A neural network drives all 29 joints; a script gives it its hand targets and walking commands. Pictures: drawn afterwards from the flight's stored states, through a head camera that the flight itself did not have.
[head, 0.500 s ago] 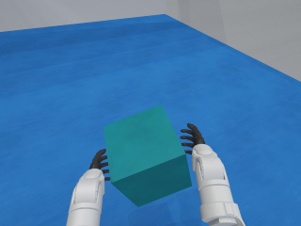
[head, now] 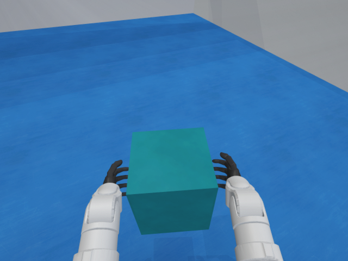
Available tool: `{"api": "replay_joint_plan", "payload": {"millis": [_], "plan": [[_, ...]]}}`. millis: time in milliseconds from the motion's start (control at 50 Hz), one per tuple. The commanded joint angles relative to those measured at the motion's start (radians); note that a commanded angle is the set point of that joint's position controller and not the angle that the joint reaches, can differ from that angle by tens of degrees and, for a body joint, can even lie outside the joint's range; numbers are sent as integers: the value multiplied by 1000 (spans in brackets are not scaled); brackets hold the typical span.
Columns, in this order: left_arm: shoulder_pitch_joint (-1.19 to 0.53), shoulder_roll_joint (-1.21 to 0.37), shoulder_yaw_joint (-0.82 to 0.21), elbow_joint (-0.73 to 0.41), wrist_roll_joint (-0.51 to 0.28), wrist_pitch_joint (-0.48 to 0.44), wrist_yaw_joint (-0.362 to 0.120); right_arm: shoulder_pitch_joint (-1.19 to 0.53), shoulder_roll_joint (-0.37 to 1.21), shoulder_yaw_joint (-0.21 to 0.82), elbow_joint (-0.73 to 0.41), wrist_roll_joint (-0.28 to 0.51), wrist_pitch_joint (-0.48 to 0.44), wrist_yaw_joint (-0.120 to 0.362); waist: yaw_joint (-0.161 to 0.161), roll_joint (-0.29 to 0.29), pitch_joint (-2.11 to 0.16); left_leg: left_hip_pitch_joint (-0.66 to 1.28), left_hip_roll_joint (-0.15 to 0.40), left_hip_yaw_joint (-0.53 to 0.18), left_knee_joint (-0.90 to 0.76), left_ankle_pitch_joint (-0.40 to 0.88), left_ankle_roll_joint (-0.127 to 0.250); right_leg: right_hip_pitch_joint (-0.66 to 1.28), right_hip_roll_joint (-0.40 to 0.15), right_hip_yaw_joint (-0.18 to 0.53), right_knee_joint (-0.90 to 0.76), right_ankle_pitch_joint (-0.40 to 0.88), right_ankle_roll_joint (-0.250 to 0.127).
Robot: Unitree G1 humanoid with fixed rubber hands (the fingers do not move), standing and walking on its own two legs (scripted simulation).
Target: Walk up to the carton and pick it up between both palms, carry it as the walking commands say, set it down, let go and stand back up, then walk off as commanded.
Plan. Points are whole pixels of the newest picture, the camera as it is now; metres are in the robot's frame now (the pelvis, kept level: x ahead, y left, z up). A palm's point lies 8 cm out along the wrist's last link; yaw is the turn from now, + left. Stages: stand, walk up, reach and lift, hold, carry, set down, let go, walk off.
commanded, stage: carry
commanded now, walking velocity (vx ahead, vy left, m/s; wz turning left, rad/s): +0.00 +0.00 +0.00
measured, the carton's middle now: (171, 182) +0.36 +0.01 -0.07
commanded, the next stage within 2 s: none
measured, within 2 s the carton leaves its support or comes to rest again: neither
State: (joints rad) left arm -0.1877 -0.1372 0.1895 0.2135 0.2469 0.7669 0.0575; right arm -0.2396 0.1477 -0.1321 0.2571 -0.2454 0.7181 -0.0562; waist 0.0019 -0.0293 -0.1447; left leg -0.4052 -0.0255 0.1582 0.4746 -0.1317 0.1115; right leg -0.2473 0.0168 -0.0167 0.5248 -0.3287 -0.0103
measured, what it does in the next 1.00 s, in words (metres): stands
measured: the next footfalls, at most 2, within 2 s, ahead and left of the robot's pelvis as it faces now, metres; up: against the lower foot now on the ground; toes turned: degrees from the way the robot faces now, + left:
none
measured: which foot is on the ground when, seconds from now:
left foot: down 0.00-1.00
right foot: down 0.00-1.00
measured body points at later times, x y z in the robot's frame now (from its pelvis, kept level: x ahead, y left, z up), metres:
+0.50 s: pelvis +0.01 -0.02 +0.00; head -0.03 +0.00 +0.45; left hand +0.30 +0.14 +0.02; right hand +0.32 -0.15 +0.05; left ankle +0.08 +0.05 -0.73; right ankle -0.03 -0.12 -0.73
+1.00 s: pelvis +0.01 -0.02 +0.00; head -0.01 +0.00 +0.45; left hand +0.30 +0.14 +0.02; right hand +0.32 -0.16 +0.04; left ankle +0.08 +0.05 -0.73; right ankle -0.03 -0.12 -0.73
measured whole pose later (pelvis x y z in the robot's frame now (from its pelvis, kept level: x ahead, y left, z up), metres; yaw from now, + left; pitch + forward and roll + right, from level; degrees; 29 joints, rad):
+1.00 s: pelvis +0.01 -0.02 +0.00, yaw +0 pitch +3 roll -1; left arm -0.18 -0.14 0.16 0.14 0.23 0.75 0.08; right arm -0.27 0.15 -0.13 0.19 -0.25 0.77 -0.09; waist -0.01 -0.04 -0.09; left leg -0.40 -0.01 0.15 0.49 -0.15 0.09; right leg -0.24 0.03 -0.02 0.54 -0.35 -0.03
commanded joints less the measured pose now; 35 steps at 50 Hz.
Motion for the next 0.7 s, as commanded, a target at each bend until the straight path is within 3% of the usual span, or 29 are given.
{"api": "replay_joint_plan", "payload": {"millis": [0, 20, 40, 80, 120, 140, 160, 180, 220, 240, 260, 280, 300, 380, 420, 440, 460, 480, 500, 520, 540, 560, 580, 600, 620, 640, 680], "plan": [[-715, -955, -625, -199, -323, -100, -281, -371, 971, 449, -32, 241, -40, 268, -21, 155, -173, 224, 166, -206, -110, -100, -64, -151, -96, 97, -59, -41, -72], [-744, -960, -617, -181, -318, -99, -274, -419, 956, 437, -5, 242, -44, 270, -18, 176, -205, 236, 179, -236, -123, -125, -64, -151, -83, 87, -27, -7, -61], [-716, -963, -624, -200, -324, -105, -273, -387, 963, 458, -18, 246, -40, 265, -13, 103, -226, 223, 185, -230, -116, -124, -55, -126, -83, 73, -33, 8, -59], [-733, -970, -650, -231, -341, -104, -271, -395, 995, 468, -23, 262, -38, 259, -11, 76, -240, 207, 195, -258, -121, -127, -37, -114, -92, 83, -39, -17, -63], [-674, -938, -619, -186, -314, -104, -261, -320, 962, 452, 44, 224, -31, 257, -17, 69, -292, 269, 203, -259, -74, -2, -35, -93, -94, 80, -30, 36, -63], [-638, -955, -654, -230, -337, -111, -261, -365, 994, 505, -54, 271, -42, 257, -5, 85, -360, 286, 186, -218, -48, 79, -29, -34, -111, 86, -38, 99, -58], [-633, -957, -651, -258, -322, -114, -261, -397, 1013, 525, -85, 286, -42, 258, -5, 13, -382, 289, 190, -210, -20, 152, -28, -9, -120, 91, -44, 123, -60], [-637, -941, -653, -271, -335, -114, -261, -397, 1002, 544, -123, 299, -38, 256, -7, 1, -377, 322, 184, -201, 0, 200, -23, -26, -119, 70, -30, 148, -58], [-611, -955, -632, -231, -323, -110, -253, -493, 969, 571, -198, 317, -46, 253, -1, -33, -386, 318, 192, -222, -6, 176, -38, 3, -113, 74, -31, 164, -54], [-607, -965, -634, -224, -321, -108, -256, -500, 976, 566, -185, 317, -40, 253, 1, -26, -350, 281, 194, -220, -23, 134, -33, 3, -122, 85, -43, 131, -59], [-550, -939, -604, -196, -311, -100, -256, -464, 972, 558, -175, 306, -32, 251, 3, 4, -347, 272, 188, -210, -22, 175, -34, 19, -121, 64, -22, 147, -60], [-526, -927, -606, -200, -297, -92, -258, -490, 962, 576, -225, 313, -30, 249, 4, -5, -345, 259, 186, -199, -15, 195, -36, 32, -136, 79, -21, 184, -63], [-543, -925, -585, -169, -290, -95, -264, -498, 940, 552, -204, 292, -37, 244, 2, -41, -307, 270, 183, -176, 11, 193, -28, -4, -142, 85, -39, 215, -63], [-554, -913, -552, -106, -263, -78, -268, -456, 931, 482, -76, 249, -19, 261, 0, 66, -231, 210, 174, -188, -9, 131, -27, -9, -152, 107, -53, 195, -69], [-558, -916, -565, -155, -268, -79, -266, -402, 942, 479, -70, 249, -17, 259, -3, 47, -231, 241, 180, -200, -9, 157, -26, -18, -146, 106, -51, 199, -73], [-571, -934, -577, -132, -280, -73, -267, -419, 936, 484, -68, 262, -19, 262, 0, 83, -224, 221, 172, -185, -8, 147, -32, -19, -148, 101, -52, 193, -70], [-613, -919, -584, -165, -282, -80, -266, -422, 962, 472, -17, 258, -14, 267, -2, 55, -210, 219, 173, -198, -3, 85, -35, -27, -147, 138, -72, 201, -67], [-626, -928, -603, -218, -289, -84, -269, -379, 972, 459, -24, 243, -9, 262, -13, 9, -223, 247, 181, -211, -4, 115, -29, -51, -149, 118, -71, 184, -73], [-570, -922, -561, -127, -268, -75, -271, -386, 931, 456, -46, 228, -15, 258, -9, -3, -217, 231, 191, -217, -3, 134, -27, -40, -143, 110, -74, 200, -69], [-580, -938, -591, -156, -288, -83, -272, -463, 963, 501, -109, 269, -24, 256, -8, 25, -250, 272, 174, -190, 14, 126, -27, -33, -131, 100, -70, 205, -67], [-608, -951, -600, -186, -299, -86, -269, -447, 971, 508, -104, 266, -21, 253, -8, 15, -237, 230, 177, -200, 7, 123, -30, -5, -147, 109, -57, 228, -73], [-606, -941, -603, -168, -293, -82, -270, -477, 978, 501, -109, 275, -26, 251, -8, 73, -273, 269, 172, -187, 16, 171, -36, -14, -136, 91, -42, 220, -74], [-618, -963, -626, -150, -301, -73, -270, -456, 974, 494, -80, 268, -16, 250, -10, 102, -229, 248, 169, -191, -7, 121, -42, -42, -124, 95, -40, 162, -68], [-639, -927, -601, -172, -300, -78, -273, -428, 957, 481, -47, 255, -7, 253, -7, 44, -187, 220, 175, -201, -19, 72, -39, -61, -131, 102, -69, 125, -74], [-630, -939, -614, -146, -313, -72, -274, -443, 951, 473, -72, 251, -12, 249, -6, 70, -233, 262, 162, -192, -7, 32, -49, -66, -132, 113, -76, 133, -73], [-617, -931, -615, -152, -308, -74, -275, -443, 960, 481, -77, 249, -17, 247, -13, 60, -199, 258, 162, -180, -12, 0, -45, -99, -115, 99, -83, 97, -65], [-611, -958, -617, -157, -305, -81, -272, -442, 966, 488, -93, 254, -19, 247, -10, 35, -218, 228, 184, -235, -43, -26, -42, -84, -105, 95, -64, 31, -69]]}}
